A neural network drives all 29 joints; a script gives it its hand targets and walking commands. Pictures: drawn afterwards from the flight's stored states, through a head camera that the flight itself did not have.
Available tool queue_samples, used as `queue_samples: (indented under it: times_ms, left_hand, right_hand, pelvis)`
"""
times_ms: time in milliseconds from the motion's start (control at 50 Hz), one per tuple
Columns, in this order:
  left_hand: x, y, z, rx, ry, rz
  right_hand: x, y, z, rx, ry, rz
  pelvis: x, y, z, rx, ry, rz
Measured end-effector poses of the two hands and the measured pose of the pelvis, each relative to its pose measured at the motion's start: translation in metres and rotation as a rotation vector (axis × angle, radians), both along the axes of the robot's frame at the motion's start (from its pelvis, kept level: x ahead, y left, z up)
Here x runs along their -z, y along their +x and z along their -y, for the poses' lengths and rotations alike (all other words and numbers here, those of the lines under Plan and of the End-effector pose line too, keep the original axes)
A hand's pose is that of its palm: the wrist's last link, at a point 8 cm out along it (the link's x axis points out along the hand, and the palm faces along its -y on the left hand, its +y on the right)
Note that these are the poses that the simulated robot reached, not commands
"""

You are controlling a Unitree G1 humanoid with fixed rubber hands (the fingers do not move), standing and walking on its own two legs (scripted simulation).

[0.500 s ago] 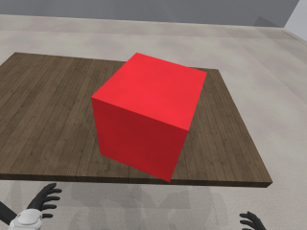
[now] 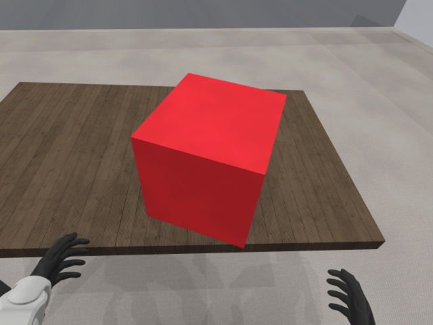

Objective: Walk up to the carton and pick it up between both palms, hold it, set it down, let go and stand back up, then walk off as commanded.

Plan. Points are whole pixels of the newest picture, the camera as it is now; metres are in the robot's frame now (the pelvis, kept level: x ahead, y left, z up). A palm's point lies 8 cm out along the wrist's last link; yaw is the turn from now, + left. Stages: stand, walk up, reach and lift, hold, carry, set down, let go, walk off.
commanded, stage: reach and lift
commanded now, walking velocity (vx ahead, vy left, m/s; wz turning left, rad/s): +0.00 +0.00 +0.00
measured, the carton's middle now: (215, 157) +0.47 +0.01 +0.05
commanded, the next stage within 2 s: none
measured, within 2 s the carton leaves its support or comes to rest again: neither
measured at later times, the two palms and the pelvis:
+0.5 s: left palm (36, 252) +0.23 +0.31 +0.04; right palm (343, 317) +0.14 -0.18 +0.05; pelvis +0.03 +0.01 +0.00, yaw -2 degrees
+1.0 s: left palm (42, 236) +0.25 +0.30 +0.06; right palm (328, 294) +0.17 -0.16 +0.07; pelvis +0.04 +0.02 +0.00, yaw -2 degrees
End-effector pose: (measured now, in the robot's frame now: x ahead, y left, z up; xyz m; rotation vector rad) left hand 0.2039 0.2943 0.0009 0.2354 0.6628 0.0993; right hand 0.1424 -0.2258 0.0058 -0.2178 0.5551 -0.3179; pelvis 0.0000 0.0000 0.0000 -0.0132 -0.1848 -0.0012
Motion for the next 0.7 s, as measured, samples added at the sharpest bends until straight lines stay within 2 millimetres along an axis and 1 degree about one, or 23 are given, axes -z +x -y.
queue_samples:
  times_ms: [80, 180, 260, 320, 480, 600, 700]
  left_hand:
    - [-0.009, 0.004, 0.001, 0.033, -0.016, 0.021]
    - [-0.021, 0.013, 0.002, 0.054, -0.06, 0.11]
    - [-0.023, 0.015, -0.004, 0.07, -0.058, 0.13]
    - [-0.025, 0.016, -0.008, 0.08, -0.048, 0.138]
    - [-0.039, 0.024, -0.011, 0.132, -0.038, 0.204]
    - [-0.043, 0.03, -0.011, 0.164, -0.042, 0.235]
    - [-0.045, 0.035, -0.009, 0.187, -0.056, 0.262]
  right_hand:
    - [0.002, 0.003, -0.004, 0.022, 0.034, 0.011]
    - [-0.007, -0.003, -0.01, 0.072, 0.04, 0.03]
    - [-0.014, -0.011, -0.02, 0.094, 0.059, 0.042]
    - [-0.019, -0.014, -0.027, 0.109, 0.076, 0.062]
    - [-0.04, -0.002, -0.043, 0.131, 0.122, 0.167]
    - [-0.044, -0.001, -0.053, 0.155, 0.151, 0.184]
    - [-0.052, -0.001, -0.056, 0.168, 0.149, 0.214]
  pelvis:
    - [0.0, 0.004, -0.003, 0.026, 0.007, -0.015]
    - [-0.002, 0.01, 0.0, 0.027, 0.011, -0.027]
    - [-0.004, 0.015, 0.001, 0.028, 0.012, -0.039]
    - [-0.004, 0.018, 0.0, 0.028, 0.01, -0.046]
    - [-0.004, 0.025, -0.005, 0.029, 0.005, -0.057]
    - [-0.004, 0.03, -0.008, 0.029, -0.001, -0.062]
    - [-0.004, 0.033, -0.011, 0.03, -0.005, -0.066]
